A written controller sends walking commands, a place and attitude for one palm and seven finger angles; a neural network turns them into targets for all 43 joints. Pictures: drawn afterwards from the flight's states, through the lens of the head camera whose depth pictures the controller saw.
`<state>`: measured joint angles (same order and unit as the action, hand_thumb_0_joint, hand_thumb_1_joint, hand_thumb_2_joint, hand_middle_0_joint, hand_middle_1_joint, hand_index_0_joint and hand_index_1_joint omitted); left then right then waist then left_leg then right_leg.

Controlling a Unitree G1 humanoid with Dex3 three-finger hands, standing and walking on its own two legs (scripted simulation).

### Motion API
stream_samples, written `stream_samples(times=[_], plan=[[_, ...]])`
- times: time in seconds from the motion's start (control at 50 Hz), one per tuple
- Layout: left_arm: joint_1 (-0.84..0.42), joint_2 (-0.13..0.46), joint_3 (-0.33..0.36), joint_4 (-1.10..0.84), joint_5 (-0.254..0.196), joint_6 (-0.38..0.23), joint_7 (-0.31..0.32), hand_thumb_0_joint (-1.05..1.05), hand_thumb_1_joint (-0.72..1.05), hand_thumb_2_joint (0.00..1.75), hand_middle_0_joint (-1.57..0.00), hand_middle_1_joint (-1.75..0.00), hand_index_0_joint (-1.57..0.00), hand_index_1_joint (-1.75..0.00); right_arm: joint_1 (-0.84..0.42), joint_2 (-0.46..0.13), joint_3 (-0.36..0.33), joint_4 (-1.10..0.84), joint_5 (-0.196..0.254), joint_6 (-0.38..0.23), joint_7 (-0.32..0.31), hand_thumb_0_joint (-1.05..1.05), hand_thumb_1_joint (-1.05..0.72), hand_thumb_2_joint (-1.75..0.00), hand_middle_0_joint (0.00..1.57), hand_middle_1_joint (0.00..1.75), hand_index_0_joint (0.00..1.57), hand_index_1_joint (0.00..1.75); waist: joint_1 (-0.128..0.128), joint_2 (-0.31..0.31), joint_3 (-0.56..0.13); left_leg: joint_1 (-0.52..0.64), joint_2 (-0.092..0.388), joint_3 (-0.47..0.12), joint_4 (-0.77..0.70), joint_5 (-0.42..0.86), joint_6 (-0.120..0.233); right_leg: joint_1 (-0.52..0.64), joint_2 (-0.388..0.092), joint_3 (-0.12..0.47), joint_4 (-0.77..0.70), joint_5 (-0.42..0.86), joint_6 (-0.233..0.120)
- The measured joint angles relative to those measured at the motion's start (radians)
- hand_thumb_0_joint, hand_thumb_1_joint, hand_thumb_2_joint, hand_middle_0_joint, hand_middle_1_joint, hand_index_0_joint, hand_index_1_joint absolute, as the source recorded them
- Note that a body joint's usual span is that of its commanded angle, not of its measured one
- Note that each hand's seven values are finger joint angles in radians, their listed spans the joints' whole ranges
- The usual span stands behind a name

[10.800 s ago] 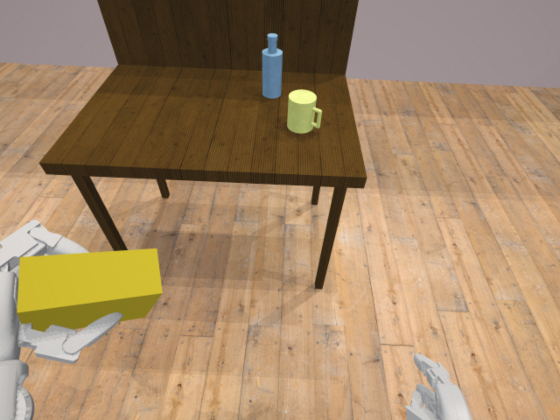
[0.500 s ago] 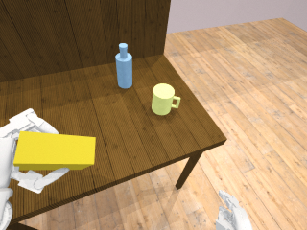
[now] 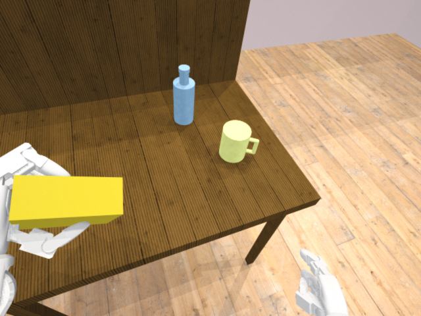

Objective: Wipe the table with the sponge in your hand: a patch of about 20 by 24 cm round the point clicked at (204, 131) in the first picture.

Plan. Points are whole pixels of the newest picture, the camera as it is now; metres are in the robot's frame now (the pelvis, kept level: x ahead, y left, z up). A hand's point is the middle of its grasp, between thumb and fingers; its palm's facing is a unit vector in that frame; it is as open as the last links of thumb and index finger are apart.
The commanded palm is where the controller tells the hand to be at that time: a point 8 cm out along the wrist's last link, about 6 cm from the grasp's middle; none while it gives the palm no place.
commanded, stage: come to a stop and stand still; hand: left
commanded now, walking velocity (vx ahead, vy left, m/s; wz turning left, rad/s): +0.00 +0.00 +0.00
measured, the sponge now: (84, 203) +0.24 +0.21 +0.14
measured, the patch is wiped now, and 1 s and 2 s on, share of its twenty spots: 0.00 0.00 0.00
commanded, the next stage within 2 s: look again from close up in 0.02 s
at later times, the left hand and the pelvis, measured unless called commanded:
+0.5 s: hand (57, 191) +0.24 +0.24 +0.16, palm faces +0.32 -0.84 -0.43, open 9.6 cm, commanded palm +0.18 +0.28 +0.17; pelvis +0.02 +0.00 +0.00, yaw +0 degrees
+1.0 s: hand (103, 189) +0.25 +0.19 +0.16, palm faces +0.30 -0.86 -0.41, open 9.6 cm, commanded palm +0.19 +0.22 +0.17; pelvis +0.03 -0.05 +0.00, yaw -1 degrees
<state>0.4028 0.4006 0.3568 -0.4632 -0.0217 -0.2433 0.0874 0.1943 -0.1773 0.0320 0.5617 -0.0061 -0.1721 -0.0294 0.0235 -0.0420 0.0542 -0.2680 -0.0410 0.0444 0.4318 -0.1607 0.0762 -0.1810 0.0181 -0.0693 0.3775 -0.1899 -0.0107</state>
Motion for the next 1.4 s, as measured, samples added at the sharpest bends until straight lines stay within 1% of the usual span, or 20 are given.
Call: stream_samples(times=[0.04, 0.1, 0.28, 0.38, 0.48, 0.54, 0.6, 0.72, 0.84, 0.92, 1.0, 1.16, 1.28, 1.34, 1.4], plan=[[0.017, 0.006, 0.013, -0.01, -0.007, -0.009, -0.001, 0.0, -0.45, 1.0, -0.82, -1.32, -0.8, -1.32, 0.004, -0.001, -0.001, 0.001, 0.001, 0.003, 0.003, 0.02, -0.9, -0.9, 0.2, 0.3, 0.21, 0.3, -0.002, 0.005, -0.003, 0.003, -0.001, 0.002, -0.005, -0.002, 0.0, 0.003, -0.001, 0.003, -0.007, 0.001, 0.003], [0.035, 0.002, 0.014, -0.002, -0.011, -0.008, -0.005, 0.0, -0.45, 1.0, -0.82, -1.32, -0.8, -1.32, 0.012, -0.006, -0.003, 0.008, 0.002, 0.011, 0.003, 0.02, -0.9, -0.9, 0.2, 0.3, 0.21, 0.3, 0.0, 0.013, -0.009, 0.009, -0.005, 0.006, -0.014, -0.003, 0.001, 0.007, -0.005, 0.007, -0.014, -0.001, 0.007], [0.034, -0.026, -0.022, 0.03, -0.003, 0.036, -0.008, 0.0, -0.45, 1.0, -0.82, -1.32, -0.8, -1.32, 0.015, -0.011, -0.003, 0.022, 0.003, 0.028, -0.006, 0.02, -0.9, -0.9, 0.2, 0.3, 0.21, 0.3, 0.006, 0.014, 0.007, 0.021, -0.014, 0.007, -0.025, -0.006, 0.005, 0.013, -0.014, 0.009, -0.01, -0.012, 0.012], [0.036, -0.011, -0.021, -0.015, -0.003, 0.03, -0.005, 0.0, -0.45, 1.0, -0.82, -1.32, -0.8, -1.32, 0.006, -0.009, -0.003, 0.016, 0.001, 0.023, -0.006, 0.02, -0.9, -0.9, 0.2, 0.3, 0.21, 0.3, 0.003, 0.01, 0.014, 0.021, -0.014, 0.005, -0.022, -0.011, 0.002, 0.012, -0.013, 0.007, -0.004, -0.019, 0.009], [0.048, 0.006, -0.002, -0.03, -0.011, 0.018, -0.005, 0.0, -0.45, 1.0, -0.82, -1.32, -0.8, -1.32, -0.002, -0.008, -0.005, 0.009, 0.002, 0.028, -0.005, 0.02, -0.9, -0.9, 0.2, 0.3, 0.21, 0.3, -0.001, 0.02, 0.002, 0.023, -0.011, 0.005, -0.026, -0.013, -0.003, 0.015, -0.01, 0.008, -0.009, -0.021, 0.005], [0.058, 0.004, 0.005, -0.013, -0.017, 0.023, -0.006, 0.0, -0.45, 1.01, -0.82, -1.32, -0.8, -1.32, -0.004, -0.011, -0.006, 0.009, 0.006, 0.036, -0.006, 0.02, -0.9, -0.9, 0.2, 0.3, 0.21, 0.3, -0.003, 0.028, -0.01, 0.025, -0.007, 0.005, -0.028, -0.016, -0.005, 0.019, -0.006, 0.008, -0.018, -0.019, 0.003], [0.059, -0.007, 0.001, 0.016, -0.023, 0.037, -0.008, 0.0, -0.45, 1.01, -0.82, -1.32, -0.8, -1.32, -0.004, -0.011, -0.006, 0.013, 0.007, 0.044, -0.008, 0.02, -0.9, -0.9, 0.2, 0.3, 0.21, 0.3, 0.001, 0.028, -0.019, 0.031, -0.003, 0.007, -0.035, -0.015, -0.011, 0.023, -0.002, 0.011, -0.024, -0.018, -0.002], [0.03, -0.03, -0.019, 0.035, -0.021, 0.071, -0.008, 0.0, -0.45, 1.01, -0.82, -1.32, -0.8, -1.32, -0.003, -0.009, -0.006, 0.012, 0.007, 0.056, -0.011, 0.02, -0.9, -0.9, 0.2, 0.3, 0.21, 0.3, 0.009, 0.01, -0.017, 0.038, 0.008, 0.007, -0.037, -0.014, -0.022, 0.022, 0.009, 0.011, -0.014, -0.023, -0.016], [0.02, -0.021, -0.022, -0.009, -0.027, 0.073, -0.007, 0.0, -0.45, 1.01, -0.82, -1.32, -0.8, -1.32, -0.006, -0.003, -0.008, -0.001, 0.008, 0.062, -0.004, 0.02, -0.9, -0.9, 0.2, 0.3, 0.21, 0.3, 0.0, 0.0, -0.016, 0.025, 0.03, 0.001, -0.014, -0.025, -0.041, 0.016, 0.031, 0.007, -0.007, -0.027, -0.038], [0.035, -0.005, -0.007, -0.025, -0.036, 0.07, -0.009, 0.0, -0.45, 1.01, -0.82, -1.32, -0.8, -1.32, -0.002, -0.004, -0.012, -0.01, 0.01, 0.069, -0.003, 0.02, -0.9, -0.9, 0.2, 0.3, 0.21, 0.3, -0.011, 0.009, -0.025, 0.014, 0.047, -0.001, 0.004, -0.036, -0.055, 0.009, 0.048, 0.006, -0.002, -0.031, -0.053], [0.054, 0.002, 0.006, -0.017, -0.048, 0.081, -0.014, 0.0, -0.45, 1.01, -0.82, -1.32, -0.8, -1.32, 0.007, -0.011, -0.019, -0.01, 0.013, 0.08, -0.006, 0.02, -0.9, -0.9, 0.2, 0.3, 0.21, 0.3, -0.017, 0.024, -0.036, 0.003, 0.065, -0.004, 0.025, -0.051, -0.069, 0.004, 0.065, 0.005, 0.005, -0.039, -0.069], [0.07, -0.022, -0.005, 0.001, -0.061, 0.117, -0.016, 0.0, -0.45, 1.01, -0.82, -1.32, -0.8, -1.32, 0.022, -0.032, -0.034, 0.01, 0.021, 0.096, -0.013, 0.02, -0.9, -0.9, 0.2, 0.3, 0.21, 0.3, -0.02, 0.039, -0.045, -0.016, 0.1, -0.016, 0.091, -0.095, -0.096, -0.001, 0.1, -0.003, 0.038, -0.068, -0.1], [0.075, -0.041, -0.024, -0.006, -0.051, 0.11, 0.005, 0.0, -0.45, 1.01, -0.82, -1.32, -0.8, -1.32, 0.01, -0.047, -0.038, 0.034, 0.027, 0.105, -0.012, 0.02, -0.9, -0.9, 0.2, 0.3, 0.2, 0.3, -0.031, 0.041, -0.042, -0.006, 0.099, -0.031, 0.102, -0.093, -0.081, 0.024, 0.104, -0.012, 0.026, -0.072, -0.097], [0.088, -0.034, -0.019, -0.014, -0.048, 0.099, 0.012, 0.0, -0.45, 1.01, -0.82, -1.32, -0.8, -1.32, -0.003, -0.049, -0.038, 0.032, 0.029, 0.111, -0.013, 0.02, -0.9, -0.9, 0.2, 0.3, 0.2, 0.3, -0.03, 0.041, -0.037, 0.003, 0.091, -0.034, 0.094, -0.073, -0.073, 0.035, 0.097, -0.007, 0.014, -0.065, -0.086], [0.096, -0.028, -0.013, -0.014, -0.047, 0.09, 0.014, 0.0, -0.45, 1.01, -0.82, -1.32, -0.8, -1.32, -0.014, -0.051, -0.039, 0.021, 0.031, 0.114, -0.015, 0.02, -0.9, -0.9, 0.2, 0.3, 0.2, 0.3, -0.023, 0.049, -0.034, 0.011, 0.084, -0.036, 0.079, -0.06, -0.07, 0.039, 0.091, -0.002, 0.007, -0.058, -0.079]])
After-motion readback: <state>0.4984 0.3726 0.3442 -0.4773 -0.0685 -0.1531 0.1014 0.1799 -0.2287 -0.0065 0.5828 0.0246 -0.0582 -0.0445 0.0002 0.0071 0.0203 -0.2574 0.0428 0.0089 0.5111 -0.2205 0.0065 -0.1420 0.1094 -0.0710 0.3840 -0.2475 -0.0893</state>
